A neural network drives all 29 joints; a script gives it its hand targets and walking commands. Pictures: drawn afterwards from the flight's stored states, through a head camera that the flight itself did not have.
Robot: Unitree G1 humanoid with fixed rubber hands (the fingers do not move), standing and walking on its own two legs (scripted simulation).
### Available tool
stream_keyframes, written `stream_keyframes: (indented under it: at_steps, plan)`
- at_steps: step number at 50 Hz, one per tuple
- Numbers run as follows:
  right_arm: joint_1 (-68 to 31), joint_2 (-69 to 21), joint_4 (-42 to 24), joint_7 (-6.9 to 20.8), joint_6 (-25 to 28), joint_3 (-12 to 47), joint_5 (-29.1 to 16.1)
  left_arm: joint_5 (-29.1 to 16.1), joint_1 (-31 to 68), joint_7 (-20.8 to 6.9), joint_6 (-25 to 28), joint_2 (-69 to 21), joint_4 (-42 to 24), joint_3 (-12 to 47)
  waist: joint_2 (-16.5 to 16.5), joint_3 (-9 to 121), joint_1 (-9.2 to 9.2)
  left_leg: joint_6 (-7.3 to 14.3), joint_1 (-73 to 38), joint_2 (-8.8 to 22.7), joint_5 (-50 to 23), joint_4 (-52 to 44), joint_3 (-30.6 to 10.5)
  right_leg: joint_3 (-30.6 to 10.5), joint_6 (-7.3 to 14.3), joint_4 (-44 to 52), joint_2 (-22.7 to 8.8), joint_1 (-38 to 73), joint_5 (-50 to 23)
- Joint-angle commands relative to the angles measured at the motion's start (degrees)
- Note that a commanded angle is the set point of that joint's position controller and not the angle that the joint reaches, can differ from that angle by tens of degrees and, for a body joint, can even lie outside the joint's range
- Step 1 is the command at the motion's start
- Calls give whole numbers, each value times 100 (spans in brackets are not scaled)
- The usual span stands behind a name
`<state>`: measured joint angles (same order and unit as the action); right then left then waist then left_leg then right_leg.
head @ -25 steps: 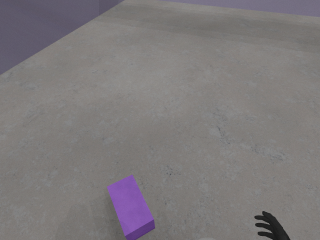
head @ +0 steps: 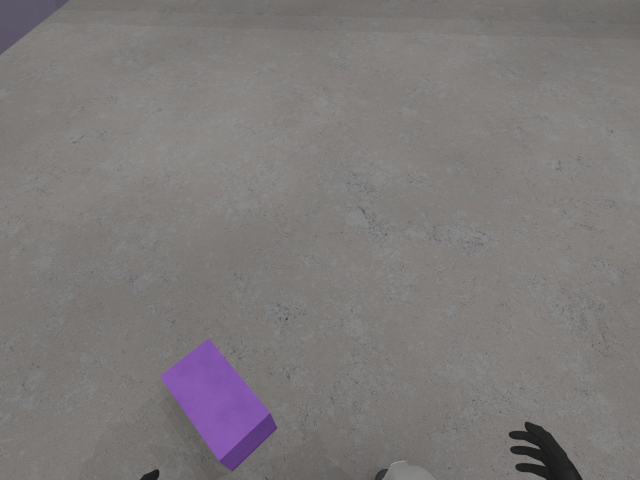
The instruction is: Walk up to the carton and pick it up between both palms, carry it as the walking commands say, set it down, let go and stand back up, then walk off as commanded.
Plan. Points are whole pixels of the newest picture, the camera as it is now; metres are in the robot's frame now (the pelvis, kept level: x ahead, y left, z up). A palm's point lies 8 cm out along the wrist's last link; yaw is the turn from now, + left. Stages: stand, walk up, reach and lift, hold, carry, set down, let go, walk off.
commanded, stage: walk off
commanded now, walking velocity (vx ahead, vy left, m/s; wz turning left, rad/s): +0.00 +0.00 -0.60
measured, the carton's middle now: (220, 402) +0.42 +0.33 -0.68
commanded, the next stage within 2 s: stand in 1.64 s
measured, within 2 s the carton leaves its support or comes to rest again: neither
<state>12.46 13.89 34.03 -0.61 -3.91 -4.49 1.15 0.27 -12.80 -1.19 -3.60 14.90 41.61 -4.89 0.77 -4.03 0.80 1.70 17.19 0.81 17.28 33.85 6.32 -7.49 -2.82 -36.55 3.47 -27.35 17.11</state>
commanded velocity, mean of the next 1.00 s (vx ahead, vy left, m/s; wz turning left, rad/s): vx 0.00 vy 0.00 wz -0.60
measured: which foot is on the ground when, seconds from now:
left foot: down 0.00-0.38, up 0.40-0.64, down 0.66-1.00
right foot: up 0.00-0.36, down 0.38-0.66, up 0.68-1.00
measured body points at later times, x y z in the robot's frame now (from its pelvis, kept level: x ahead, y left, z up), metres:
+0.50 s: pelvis -0.03 -0.03 +0.00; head +0.01 -0.07 +0.45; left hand +0.18 +0.19 -0.10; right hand +0.00 -0.31 -0.13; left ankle +0.00 +0.08 -0.69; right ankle -0.01 -0.17 -0.73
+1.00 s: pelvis -0.06 +0.00 +0.00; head -0.03 -0.03 +0.45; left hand +0.19 +0.14 -0.12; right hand -0.12 -0.29 -0.10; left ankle -0.01 +0.07 -0.73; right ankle -0.14 -0.16 -0.69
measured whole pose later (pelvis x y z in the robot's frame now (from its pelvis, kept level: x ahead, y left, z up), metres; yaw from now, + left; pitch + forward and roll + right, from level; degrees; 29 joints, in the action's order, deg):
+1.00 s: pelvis -0.06 +0.00 +0.00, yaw -38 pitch +1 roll +0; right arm 13.6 13.6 34.1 -0.8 -3.4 -4.5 1.1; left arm 0.3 -11.5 -1.3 -4.3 14.5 42.0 -4.9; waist -0.3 -5.0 0.2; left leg 1.8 13.9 8.0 18.5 33.0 21.0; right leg -5.9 -3.4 -49.2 -2.1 -27.1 23.2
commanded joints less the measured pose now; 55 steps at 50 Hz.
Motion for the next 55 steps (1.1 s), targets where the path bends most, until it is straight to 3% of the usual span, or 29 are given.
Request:
stream_keyframes:
  at_steps: [1,3,6,8,10,14,16,18,19,20,21,22,25,27,30,32,33,34,35,36,37,39,43,46,50,52,53,54,55]
  plan:
    - [-43,885,-263,-127,182,-195,89,266,409,19,82,818,-679,-232,741,-140,-79,292,121,2502,1175,-2639,-1603,294,-106,-2364,-346,-987,733]
    - [-532,763,-378,-101,225,-143,-4,276,-233,-73,18,709,-403,-193,901,-147,210,-40,-20,1780,326,-2233,-628,395,-204,-3117,-279,-828,302]
    - [-366,549,-413,-166,196,-70,-25,184,-251,-61,-25,684,-364,-181,893,-292,75,245,-253,1761,-190,-1981,-127,750,-370,-3638,-377,-903,153]
    - [94,609,-236,-166,216,-101,-21,143,35,-84,-1,576,-449,-123,698,-25,-169,343,-1113,1708,-882,-1590,-32,901,-393,-2820,-618,-1001,194]
    - [604,700,-56,-131,261,-127,13,121,530,-119,6,363,-637,-44,905,364,-551,533,-1807,1858,-2118,-1122,-20,1062,-434,-2240,-682,-1078,370]
    - [577,808,73,-61,283,-172,23,59,629,-121,77,252,-705,44,978,1001,-476,550,-1903,1957,-4017,-501,512,1353,-242,-1000,-607,-163,858]
    - [441,973,58,9,238,-259,-49,70,322,-122,82,233,-607,71,1040,986,-316,469,-1693,2014,-3493,-403,621,1478,-157,-280,-632,268,632]
    - [227,863,-34,57,236,-262,-87,168,-314,-47,161,444,-397,23,411,1190,112,73,-1021,1762,-2234,390,1018,1290,12,974,-614,1334,-736]
    - [265,583,-93,89,195,-184,-31,235,-761,46,222,847,-261,-133,-446,1201,402,-247,-274,1552,-997,1069,1028,429,174,1443,-866,1963,-1352]
    - [-85,410,-565,143,141,-133,-6,227,-998,91,242,1733,-318,-357,-2208,1186,513,-698,1239,516,1914,1984,1084,-2036,797,1573,-2199,2358,-3253]
    - [-516,531,-717,118,59,-132,57,194,-1210,119,222,1683,-182,-429,-1794,1372,687,-594,1338,154,2489,2602,-391,-2791,1349,1608,-2128,2252,-2936]
    - [-537,412,-739,131,59,-74,33,205,-1111,162,216,1543,-133,-393,-1527,1149,528,-535,1582,112,2139,2632,-617,-2517,1354,1637,-1915,2272,-1931]
    - [-311,394,-497,107,180,-103,56,202,-224,196,196,986,-385,-208,-1491,1085,236,-425,1187,-34,1263,2018,-526,-1965,964,1830,-1433,1718,-1451]
    - [-271,398,-370,112,157,-117,35,222,-203,148,218,927,-352,-205,-1502,1273,229,-420,852,-213,1308,1600,-490,-1988,935,1811,-1342,1635,-1552]
    - [-112,251,-250,101,132,-84,-61,214,21,92,146,951,-425,-224,-1450,1123,109,-390,-128,-364,1122,447,-435,-1864,832,2047,-1101,762,-543]
    - [710,313,104,17,86,-116,-72,169,426,95,133,1005,-506,-241,-1330,1034,-300,-230,-1691,-382,164,-1175,-129,-1572,374,2223,-814,-177,304]
    - [1158,705,242,-52,95,-244,1,141,274,94,154,795,-512,-190,-990,1017,-418,-169,-2829,124,148,-1669,-189,-1114,-113,2058,-423,-1031,698]
    - [1291,1284,166,-89,102,-394,55,29,51,103,162,316,-539,-100,534,1228,-534,191,-3308,1837,1858,-2293,-1791,-31,-511,563,242,-1824,1134]
    - [643,1530,-117,-84,108,-414,82,179,289,117,167,498,-611,-159,1268,546,-485,436,-1629,3275,1812,-2690,-2327,399,-317,-1225,54,-1997,1462]
    - [232,1178,-206,-45,135,-333,77,258,610,11,147,842,-684,-208,809,158,-300,471,-389,2947,1545,-2669,-1804,408,-186,-2018,-483,-1220,1026]
    - [-251,833,-258,-47,196,-192,66,236,377,-72,76,714,-601,-213,757,-141,59,295,78,2388,923,-2529,-1152,400,-109,-2526,-421,-845,643]
    - [-687,613,-379,-93,262,-113,40,250,-152,-108,15,831,-393,-249,896,-56,281,176,-3,1911,246,-2247,-354,544,-152,-3480,-348,-685,284]
    - [-44,629,-248,-121,230,-117,-40,121,231,-119,29,465,-451,-114,814,-81,-187,325,-971,1837,-975,-1627,157,1021,-374,-2917,-618,-1020,124]
    - [774,717,73,-88,276,-136,12,86,767,-127,75,257,-719,-21,1038,585,-633,494,-2090,1964,-3534,-778,324,1103,-303,-1747,-700,-882,574]
    - [462,947,57,-3,274,-231,-24,60,437,-95,95,236,-605,25,1157,1139,-405,495,-1841,2108,-3724,-392,640,1441,-166,-556,-612,288,734]
    - [285,850,0,51,233,-241,-112,121,44,-61,140,384,-484,14,772,1144,-116,219,-1394,1957,-2966,127,958,1472,-15,497,-592,936,-234]
    - [256,797,-4,66,224,-222,-63,162,-410,-30,192,578,-295,-75,226,1318,161,-60,-890,1754,-2011,735,1067,1002,110,1051,-574,1625,-856]
    - [271,530,-173,102,170,-186,-2,237,-893,38,249,1179,-247,-252,-1143,1418,443,-362,182,1362,276,1539,1121,-403,291,1574,-1395,2233,-1580]
    - [-243,407,-650,138,116,-126,-34,191,-1022,71,222,1883,-264,-439,-2397,1266,547,-689,1652,224,2483,2235,490,-2742,1077,1738,-2215,2480,-2666]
